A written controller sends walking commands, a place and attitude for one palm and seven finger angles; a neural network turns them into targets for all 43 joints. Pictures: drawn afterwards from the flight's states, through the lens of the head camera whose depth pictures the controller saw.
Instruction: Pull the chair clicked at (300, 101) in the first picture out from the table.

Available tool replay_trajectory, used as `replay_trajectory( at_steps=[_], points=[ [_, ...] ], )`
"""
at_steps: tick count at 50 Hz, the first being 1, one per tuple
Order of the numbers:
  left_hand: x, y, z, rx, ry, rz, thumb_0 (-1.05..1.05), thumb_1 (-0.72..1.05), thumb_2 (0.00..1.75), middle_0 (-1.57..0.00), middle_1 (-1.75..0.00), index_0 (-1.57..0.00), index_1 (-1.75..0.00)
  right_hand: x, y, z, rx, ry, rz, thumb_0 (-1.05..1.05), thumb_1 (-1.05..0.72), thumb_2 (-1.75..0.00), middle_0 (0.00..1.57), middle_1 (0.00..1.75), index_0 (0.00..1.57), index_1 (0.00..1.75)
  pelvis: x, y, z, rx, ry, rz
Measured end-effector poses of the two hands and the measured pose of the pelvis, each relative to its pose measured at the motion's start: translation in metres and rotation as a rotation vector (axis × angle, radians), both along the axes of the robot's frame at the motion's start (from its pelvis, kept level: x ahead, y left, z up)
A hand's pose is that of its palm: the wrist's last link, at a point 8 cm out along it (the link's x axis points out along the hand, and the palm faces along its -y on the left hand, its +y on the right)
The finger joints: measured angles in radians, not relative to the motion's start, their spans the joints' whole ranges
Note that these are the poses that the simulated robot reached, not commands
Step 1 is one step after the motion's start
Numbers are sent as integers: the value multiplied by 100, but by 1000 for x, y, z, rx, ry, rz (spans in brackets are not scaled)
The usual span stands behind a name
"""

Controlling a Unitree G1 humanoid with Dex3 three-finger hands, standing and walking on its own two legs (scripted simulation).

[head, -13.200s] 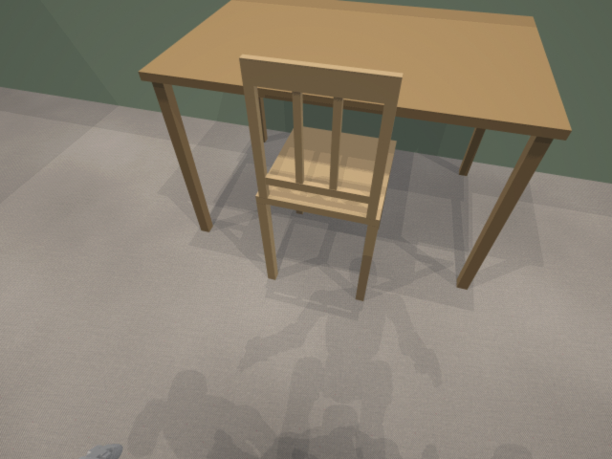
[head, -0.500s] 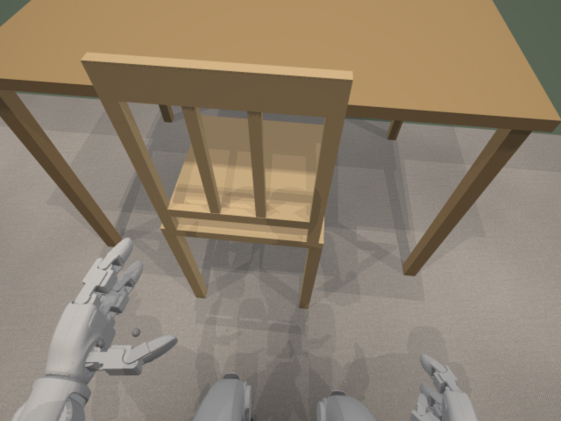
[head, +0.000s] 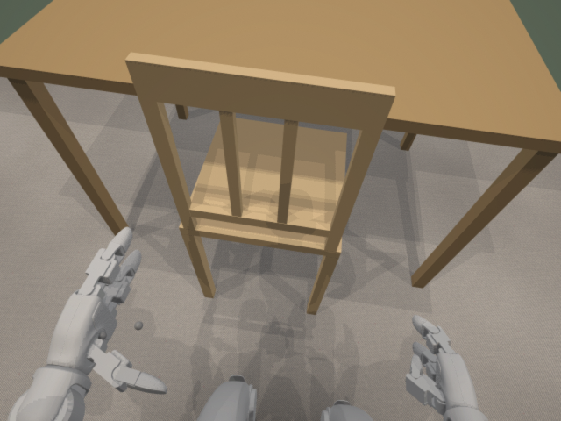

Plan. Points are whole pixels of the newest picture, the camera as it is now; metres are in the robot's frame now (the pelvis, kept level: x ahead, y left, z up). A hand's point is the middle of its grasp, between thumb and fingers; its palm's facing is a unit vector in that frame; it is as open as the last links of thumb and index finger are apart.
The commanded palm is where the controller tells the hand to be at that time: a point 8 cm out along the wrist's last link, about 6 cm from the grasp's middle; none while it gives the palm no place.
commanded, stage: raise the hand toward the chair's back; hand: left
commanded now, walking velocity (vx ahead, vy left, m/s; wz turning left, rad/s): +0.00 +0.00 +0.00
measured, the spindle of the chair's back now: (233, 170) +0.53 +0.13 -0.01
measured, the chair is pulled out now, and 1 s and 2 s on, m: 0.00 0.00 0.00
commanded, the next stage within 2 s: aim the fingers beside a spindle in 0.74 s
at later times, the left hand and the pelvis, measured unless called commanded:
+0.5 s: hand (132, 309) +0.25 +0.21 +0.04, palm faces -0.08 -1.00 -0.06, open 16.9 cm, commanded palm +0.23 +0.26 +0.05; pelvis +0.00 +0.00 +0.01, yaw +0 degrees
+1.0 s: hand (143, 305) +0.25 +0.20 +0.04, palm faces -0.08 -1.00 -0.06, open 16.9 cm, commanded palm +0.24 +0.25 +0.04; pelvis +0.01 +0.00 +0.00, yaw +0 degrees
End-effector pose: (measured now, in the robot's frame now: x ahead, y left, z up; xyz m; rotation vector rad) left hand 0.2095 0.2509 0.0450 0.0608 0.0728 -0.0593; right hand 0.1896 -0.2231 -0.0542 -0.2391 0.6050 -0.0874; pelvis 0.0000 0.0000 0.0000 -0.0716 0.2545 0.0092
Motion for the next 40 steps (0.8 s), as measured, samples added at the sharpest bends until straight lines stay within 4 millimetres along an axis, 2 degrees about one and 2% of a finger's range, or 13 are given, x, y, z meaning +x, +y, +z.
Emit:
replay_trajectory(
  at_steps=[7, 15, 21, 27, 40],
  points=[
    [7, 9, 3, 10, 4, -5, -1, -48, 31, -6, -9, -6, -9, -11, 3, -4, -2, 40, -1, 1, -90, -90, 20, 30, 21, 30, 1, 4, 2, -3, -4, 1],
    [16, 17, 8, 13, 1, -6, -2, -49, 30, -6, -8, -6, -8, -30, -9, -6, -25, 91, -41, 2, -90, -90, 20, 30, 21, 30, 2, 6, 5, -2, -4, -3],
    [20, 16, 3, -1, 14, -14, -2, -49, 30, -6, -8, -6, -8, -37, -19, -3, -43, 98, -64, 2, -90, -90, 20, 30, 21, 30, 3, 5, 6, -1, 0, -6],
    [19, 12, 3, 3, 10, -14, -2, -49, 30, -6, -8, -6, -8, -35, -21, -1, -46, 86, -65, 2, -90, -90, 20, 30, 21, 30, 4, 4, 6, 0, 0, -7],
    [17, 10, 5, 9, 11, -5, -2, -49, 30, -6, -8, -6, -8, -18, -12, -4, -10, 57, -29, 2, -90, -90, 20, 30, 21, 30, 5, 0, 5, 3, 1, -2]
  ],
)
